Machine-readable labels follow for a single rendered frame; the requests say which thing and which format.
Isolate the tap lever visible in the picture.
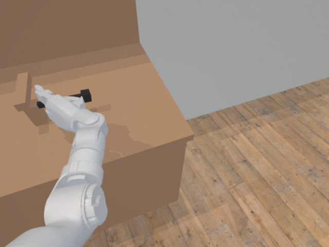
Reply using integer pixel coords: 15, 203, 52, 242
37, 89, 92, 109

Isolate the left robot upper arm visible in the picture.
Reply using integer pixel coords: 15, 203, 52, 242
5, 182, 107, 247

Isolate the robot left hand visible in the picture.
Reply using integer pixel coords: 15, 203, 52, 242
34, 85, 86, 132

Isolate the robot left forearm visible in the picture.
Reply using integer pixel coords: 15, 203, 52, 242
44, 109, 108, 224

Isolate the counter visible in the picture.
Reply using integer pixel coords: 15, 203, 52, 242
0, 0, 194, 247

